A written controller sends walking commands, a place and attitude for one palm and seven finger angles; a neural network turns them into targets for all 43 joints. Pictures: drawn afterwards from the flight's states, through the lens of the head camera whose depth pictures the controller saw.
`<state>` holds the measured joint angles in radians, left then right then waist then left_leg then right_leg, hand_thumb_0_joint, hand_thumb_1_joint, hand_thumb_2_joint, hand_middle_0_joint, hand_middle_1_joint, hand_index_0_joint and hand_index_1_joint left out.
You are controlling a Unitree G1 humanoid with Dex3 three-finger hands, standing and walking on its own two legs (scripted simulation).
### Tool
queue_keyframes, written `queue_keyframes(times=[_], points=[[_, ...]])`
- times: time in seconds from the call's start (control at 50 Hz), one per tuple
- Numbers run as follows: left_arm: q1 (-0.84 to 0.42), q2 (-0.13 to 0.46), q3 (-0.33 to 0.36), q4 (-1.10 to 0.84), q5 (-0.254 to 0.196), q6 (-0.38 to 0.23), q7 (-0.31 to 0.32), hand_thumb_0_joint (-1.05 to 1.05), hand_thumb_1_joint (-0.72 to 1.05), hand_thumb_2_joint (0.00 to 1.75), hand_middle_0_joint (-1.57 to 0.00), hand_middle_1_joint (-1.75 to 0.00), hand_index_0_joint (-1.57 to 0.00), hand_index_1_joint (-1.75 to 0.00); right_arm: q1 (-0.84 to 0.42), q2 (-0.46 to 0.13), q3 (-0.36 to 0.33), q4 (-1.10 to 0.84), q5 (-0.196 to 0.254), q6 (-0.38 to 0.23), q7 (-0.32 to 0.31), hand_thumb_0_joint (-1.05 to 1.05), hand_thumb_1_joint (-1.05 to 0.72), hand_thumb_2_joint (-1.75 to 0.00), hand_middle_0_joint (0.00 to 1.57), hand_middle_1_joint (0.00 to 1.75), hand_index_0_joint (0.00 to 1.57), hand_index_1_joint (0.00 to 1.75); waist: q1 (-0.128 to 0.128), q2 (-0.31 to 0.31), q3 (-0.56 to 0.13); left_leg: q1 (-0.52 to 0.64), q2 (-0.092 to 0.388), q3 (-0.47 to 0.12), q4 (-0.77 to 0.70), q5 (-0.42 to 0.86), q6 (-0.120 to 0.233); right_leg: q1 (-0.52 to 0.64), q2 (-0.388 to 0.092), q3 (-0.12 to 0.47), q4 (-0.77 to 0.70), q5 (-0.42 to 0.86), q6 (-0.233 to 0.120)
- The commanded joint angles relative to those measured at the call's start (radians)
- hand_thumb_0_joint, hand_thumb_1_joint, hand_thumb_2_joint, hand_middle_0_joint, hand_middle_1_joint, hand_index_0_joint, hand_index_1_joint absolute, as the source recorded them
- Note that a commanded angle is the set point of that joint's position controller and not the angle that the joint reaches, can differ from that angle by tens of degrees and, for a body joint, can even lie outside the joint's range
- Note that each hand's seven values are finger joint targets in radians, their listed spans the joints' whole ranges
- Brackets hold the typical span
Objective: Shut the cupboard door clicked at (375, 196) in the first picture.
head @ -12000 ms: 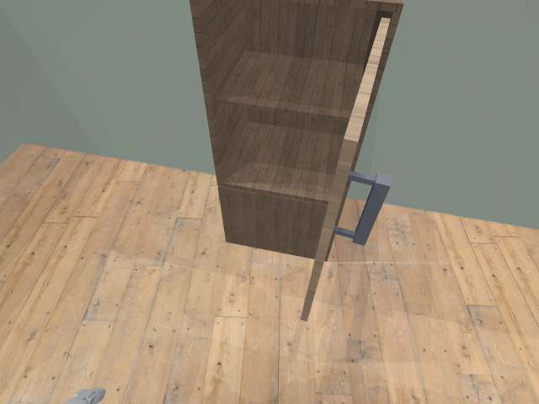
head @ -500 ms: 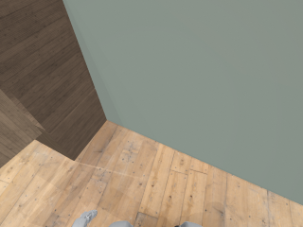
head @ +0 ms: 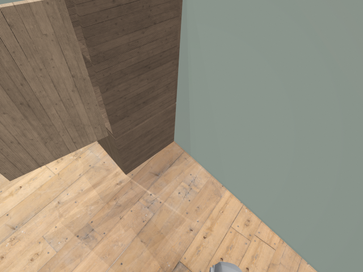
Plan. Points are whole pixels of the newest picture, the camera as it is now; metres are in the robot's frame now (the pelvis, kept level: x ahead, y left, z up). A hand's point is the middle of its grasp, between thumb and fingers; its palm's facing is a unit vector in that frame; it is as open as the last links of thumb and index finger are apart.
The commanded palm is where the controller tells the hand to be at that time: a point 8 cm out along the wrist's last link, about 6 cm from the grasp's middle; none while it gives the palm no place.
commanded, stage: turn to face it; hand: left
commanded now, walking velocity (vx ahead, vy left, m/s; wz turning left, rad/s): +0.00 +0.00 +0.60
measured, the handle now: out of the picture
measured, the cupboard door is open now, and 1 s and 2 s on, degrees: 83 83 83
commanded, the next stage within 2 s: take the last steps up to it in 1.06 s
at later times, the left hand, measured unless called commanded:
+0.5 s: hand out of the picture +0.00 +0.14 -0.14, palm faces +0.32 -0.91 -0.28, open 7.4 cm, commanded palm none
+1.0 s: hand out of the picture -0.10 +0.20 -0.16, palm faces +0.56 -0.78 -0.28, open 7.4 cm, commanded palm none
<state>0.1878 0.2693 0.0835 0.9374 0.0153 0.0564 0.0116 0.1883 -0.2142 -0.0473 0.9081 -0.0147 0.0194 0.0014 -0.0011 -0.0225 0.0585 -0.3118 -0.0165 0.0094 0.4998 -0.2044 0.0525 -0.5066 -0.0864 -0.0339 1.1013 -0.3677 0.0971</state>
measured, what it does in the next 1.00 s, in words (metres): steps on the spot, turning left: right foot, then left foot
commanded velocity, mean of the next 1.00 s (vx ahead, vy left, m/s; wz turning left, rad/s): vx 0.00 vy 0.00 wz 0.48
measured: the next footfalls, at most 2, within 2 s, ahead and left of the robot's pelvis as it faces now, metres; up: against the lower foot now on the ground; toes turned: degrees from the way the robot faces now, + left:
right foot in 0.24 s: +0.06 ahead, -0.16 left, +0.00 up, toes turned +9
left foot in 0.68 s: -0.06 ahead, +0.08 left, +0.00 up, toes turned +31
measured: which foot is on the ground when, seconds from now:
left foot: down 0.00-0.24, up 0.26-0.66, down 0.68-1.00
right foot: up 0.00-0.22, down 0.24-0.68, up 0.70-1.00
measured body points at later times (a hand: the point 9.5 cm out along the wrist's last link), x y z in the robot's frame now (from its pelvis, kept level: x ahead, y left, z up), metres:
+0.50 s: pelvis -0.01 -0.06 +0.00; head +0.03 -0.08 +0.45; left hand -0.01 +0.19 -0.12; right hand +0.15 -0.30 -0.15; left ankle -0.08 +0.08 -0.65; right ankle +0.02 -0.17 -0.74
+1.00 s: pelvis -0.04 -0.03 +0.00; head -0.01 +0.00 +0.45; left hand -0.12 +0.24 -0.14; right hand +0.16 -0.18 -0.14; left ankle -0.09 +0.06 -0.74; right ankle +0.04 -0.16 -0.68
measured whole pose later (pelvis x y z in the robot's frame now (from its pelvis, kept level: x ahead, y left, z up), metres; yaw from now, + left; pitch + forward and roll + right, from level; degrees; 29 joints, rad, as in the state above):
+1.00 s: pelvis -0.04 -0.03 +0.00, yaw +33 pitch -1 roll -1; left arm 0.16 0.26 0.06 0.93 0.01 0.06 0.02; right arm 0.16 -0.19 -0.03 0.92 -0.01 0.03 0.00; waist 0.01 -0.01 0.09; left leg -0.20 -0.03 -0.03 0.44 -0.23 0.04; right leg -0.43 -0.08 -0.03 0.97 -0.43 0.10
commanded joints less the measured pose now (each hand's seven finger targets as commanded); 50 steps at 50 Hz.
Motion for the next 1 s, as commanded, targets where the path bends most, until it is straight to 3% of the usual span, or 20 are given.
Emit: queue_keyframes(times=[0.0, 0.1, 0.18, 0.2, 0.22, 0.24, 0.26, 0.3, 0.34, 0.46, 0.54, 0.58, 0.62, 0.64, 0.66, 0.68, 0.7, 0.72, 0.78, 0.98], points=[[-0.038, 0.057, 0.010, -0.101, -0.003, -0.029, 0.008, 0.00, 0.90, 0.90, -0.20, -0.30, -0.20, -0.30, 0.059, -0.201, -0.062, -0.047, -0.004, -0.014, -0.016, 0.00, -0.90, -0.90, 0.20, 0.30, 0.20, 0.30, -0.039, 0.129, -0.133, 0.238, 0.263, -0.315, -0.159, 0.324, 0.125, -0.066, -0.002, 0.037, -0.089, -0.041, 0.008], [-0.048, 0.048, 0.000, -0.121, -0.012, -0.035, 0.014, 0.00, 0.90, 0.90, -0.20, -0.30, -0.20, -0.30, 0.045, -0.215, -0.073, -0.045, -0.008, 0.003, -0.012, 0.00, -0.90, -0.90, 0.20, 0.30, 0.20, 0.30, -0.043, 0.171, -0.140, 0.203, 0.238, -0.380, -0.109, 0.405, 0.133, 0.048, 0.043, 0.033, -0.279, -0.093, -0.004], [0.077, 0.070, 0.004, -0.104, -0.015, -0.050, 0.020, 0.00, 0.90, 0.90, -0.20, -0.30, -0.20, -0.30, -0.040, -0.203, -0.078, -0.073, 0.001, 0.013, -0.004, 0.00, -0.90, -0.90, 0.20, 0.30, 0.20, 0.30, 0.022, 0.154, -0.160, 0.026, 0.156, -0.384, -0.035, 0.308, 0.067, 0.332, 0.071, 0.008, -0.622, 0.098, -0.025], [0.115, 0.111, 0.014, -0.100, -0.009, -0.059, 0.025, 0.00, 0.90, 0.90, -0.20, -0.30, -0.20, -0.30, -0.040, -0.162, -0.074, -0.083, 0.009, 0.013, 0.000, 0.00, -0.90, -0.90, 0.20, 0.30, 0.20, 0.30, 0.042, 0.055, -0.175, -0.099, 0.094, -0.341, 0.053, 0.150, 0.013, 0.478, -0.017, 0.086, -0.774, 0.137, -0.049], [0.125, 0.204, 0.033, -0.106, 0.010, -0.065, 0.031, 0.00, 0.90, 0.90, -0.20, -0.30, -0.20, -0.30, -0.036, -0.093, -0.064, -0.103, 0.015, 0.012, 0.006, 0.00, -0.90, -0.90, 0.20, 0.30, 0.20, 0.30, 0.051, -0.235, -0.147, -0.298, -0.064, -0.131, 0.271, -0.217, -0.080, 0.551, -0.301, 0.363, -0.865, 0.159, -0.152], [0.086, 0.228, 0.026, -0.129, 0.007, -0.055, 0.027, 0.00, 0.90, 0.90, -0.20, -0.30, -0.20, -0.30, -0.042, -0.124, -0.073, -0.115, 0.000, 0.014, 0.006, 0.00, -0.90, -0.90, 0.20, 0.30, 0.20, 0.30, 0.040, -0.218, -0.113, -0.288, -0.061, -0.104, 0.488, -0.383, -0.091, 0.399, -0.422, 0.395, -0.860, 0.205, -0.243], [0.046, 0.187, 0.030, -0.135, 0.001, -0.062, 0.031, 0.00, 0.90, 0.90, -0.20, -0.30, -0.20, -0.30, -0.057, -0.135, -0.078, -0.100, -0.007, 0.028, 0.007, 0.00, -0.90, -0.90, 0.20, 0.30, 0.20, 0.30, 0.025, -0.229, -0.078, -0.287, -0.023, -0.135, 0.612, -0.361, -0.087, 0.321, -0.381, 0.381, -0.861, 0.223, -0.248], [-0.040, 0.123, 0.009, -0.151, 0.002, -0.060, 0.028, 0.00, 0.90, 0.90, -0.20, -0.30, -0.20, -0.30, -0.035, -0.125, -0.077, -0.063, -0.008, 0.040, 0.019, 0.00, -0.90, -0.90, 0.20, 0.30, 0.20, 0.30, -0.024, -0.131, 0.001, -0.281, 0.017, -0.097, 0.746, -0.233, -0.103, 0.264, -0.278, 0.191, -0.814, 0.290, -0.215], [-0.021, 0.100, 0.000, -0.149, 0.005, -0.070, 0.026, 0.00, 0.90, 0.90, -0.20, -0.30, -0.20, -0.30, -0.014, -0.110, -0.068, -0.048, -0.008, 0.042, 0.027, 0.00, -0.90, -0.90, 0.20, 0.30, 0.20, 0.30, -0.022, -0.146, -0.020, -0.274, 0.022, -0.054, 0.754, -0.173, -0.122, 0.313, -0.230, 0.077, -0.776, 0.402, -0.197], [0.090, 0.144, 0.011, -0.108, 0.014, -0.061, 0.024, 0.00, 0.90, 0.90, -0.20, -0.30, -0.20, -0.30, -0.123, -0.104, -0.052, -0.073, -0.003, 0.045, 0.029, 0.00, -0.90, -0.90, 0.20, 0.30, 0.20, 0.30, 0.042, -0.163, -0.034, -0.217, 0.038, 0.017, 0.531, -0.233, -0.140, 0.402, -0.261, 0.021, -0.758, 0.455, -0.217], [0.124, 0.175, 0.022, -0.089, 0.017, -0.054, 0.020, 0.00, 0.90, 0.90, -0.20, -0.30, -0.20, -0.30, -0.149, -0.093, -0.033, -0.088, 0.006, 0.029, 0.025, 0.00, -0.90, -0.90, 0.20, 0.30, 0.20, 0.30, 0.069, -0.215, -0.083, -0.117, 0.023, 0.071, 0.312, -0.277, -0.123, 0.460, -0.282, -0.009, -0.690, 0.629, -0.225], [0.113, 0.181, 0.027, -0.077, 0.016, -0.050, 0.018, 0.00, 0.90, 0.90, -0.20, -0.30, -0.20, -0.30, -0.114, -0.092, -0.029, -0.082, 0.009, 0.019, 0.020, 0.00, -0.90, -0.90, 0.20, 0.30, 0.20, 0.30, 0.057, -0.230, -0.117, -0.053, 0.011, 0.096, 0.179, -0.246, -0.114, 0.491, -0.280, -0.041, -0.632, 0.682, -0.204], [0.095, 0.178, 0.030, -0.073, 0.005, -0.045, 0.014, 0.00, 0.90, 0.90, -0.20, -0.30, -0.20, -0.30, -0.049, -0.120, -0.032, -0.068, 0.006, 0.008, 0.017, 0.00, -0.90, -0.90, 0.20, 0.30, 0.20, 0.30, 0.016, -0.178, -0.143, 0.110, 0.011, 0.102, -0.045, -0.058, -0.095, 0.416, -0.255, -0.102, -0.527, 0.624, -0.135], [0.083, 0.153, 0.027, -0.085, -0.006, -0.041, 0.011, 0.00, 0.90, 0.90, -0.20, -0.30, -0.20, -0.30, 0.009, -0.182, -0.047, -0.055, 0.001, -0.002, 0.015, 0.00, -0.90, -0.90, 0.20, 0.30, 0.20, 0.30, -0.026, -0.052, -0.182, 0.291, 0.092, 0.018, -0.141, 0.115, -0.062, 0.273, -0.223, -0.139, -0.377, 0.483, -0.085], [0.060, 0.080, 0.011, -0.129, -0.010, -0.038, 0.001, 0.00, 0.90, 0.90, -0.20, -0.30, -0.20, -0.30, 0.059, -0.299, -0.077, -0.054, -0.005, -0.008, 0.011, 0.00, -0.90, -0.90, 0.20, 0.30, 0.20, 0.30, -0.060, 0.282, -0.192, 0.449, 0.369, -0.330, -0.145, 0.509, 0.062, -0.039, -0.082, -0.158, -0.169, -0.109, -0.009], [-0.011, 0.071, -0.009, -0.161, 0.003, -0.030, 0.008, 0.00, 0.90, 0.90, -0.20, -0.30, -0.20, -0.30, 0.129, -0.335, -0.076, -0.033, 0.004, 0.005, 0.008, 0.00, -0.90, -0.90, 0.20, 0.30, 0.20, 0.30, -0.087, 0.274, -0.175, 0.406, 0.455, -0.334, -0.109, 0.737, 0.143, -0.074, -0.061, -0.075, -0.059, -0.296, -0.011], [-0.041, 0.069, -0.006, -0.142, 0.001, -0.020, 0.021, 0.00, 0.90, 0.90, -0.20, -0.30, -0.20, -0.30, 0.120, -0.292, -0.069, -0.019, 0.001, -0.001, -0.008, 0.00, -0.90, -0.90, 0.20, 0.30, 0.20, 0.30, -0.083, 0.311, -0.176, 0.359, 0.409, -0.331, -0.102, 0.767, 0.150, -0.074, -0.053, -0.001, -0.006, -0.274, -0.009], [-0.057, 0.082, -0.003, -0.123, -0.004, -0.020, 0.019, 0.00, 0.90, 0.90, -0.20, -0.30, -0.20, -0.30, 0.067, -0.260, -0.059, -0.028, -0.002, 0.001, -0.020, 0.00, -0.90, -0.90, 0.20, 0.30, 0.20, 0.30, -0.066, 0.287, -0.116, 0.303, 0.360, -0.291, -0.103, 0.728, 0.150, -0.079, -0.051, 0.017, 0.037, -0.214, -0.009], [0.014, 0.081, -0.002, -0.069, -0.004, -0.022, 0.004, 0.00, 0.90, 0.90, -0.20, -0.30, -0.20, -0.30, -0.035, -0.207, -0.039, -0.056, -0.001, -0.007, -0.021, 0.00, -0.90, -0.90, 0.20, 0.30, 0.20, 0.30, -0.003, 0.170, -0.104, 0.260, 0.265, -0.185, -0.116, 0.620, 0.109, -0.039, -0.034, 0.009, 0.052, -0.065, 0.000], [-0.047, 0.045, -0.016, -0.084, -0.005, -0.023, 0.010, 0.00, 0.90, 0.90, -0.20, -0.30, -0.20, -0.30, 0.033, -0.185, -0.043, -0.019, -0.007, -0.003, -0.019, 0.00, -0.90, -0.90, 0.20, 0.30, 0.20, 0.30, -0.032, 0.161, -0.078, 0.219, 0.252, -0.285, -0.154, 0.416, 0.132, 0.058, 0.022, 0.008, -0.223, -0.077, -0.007]])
